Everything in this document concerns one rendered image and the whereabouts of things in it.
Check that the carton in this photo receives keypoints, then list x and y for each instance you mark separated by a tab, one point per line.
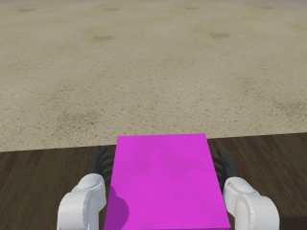
164	182

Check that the right robot forearm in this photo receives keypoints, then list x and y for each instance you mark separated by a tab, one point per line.
251	210

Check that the robot right hand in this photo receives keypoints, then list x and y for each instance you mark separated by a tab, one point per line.
229	168

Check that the left robot forearm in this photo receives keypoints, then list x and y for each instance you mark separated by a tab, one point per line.
79	209

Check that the robot left hand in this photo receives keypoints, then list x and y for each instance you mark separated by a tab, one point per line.
98	167

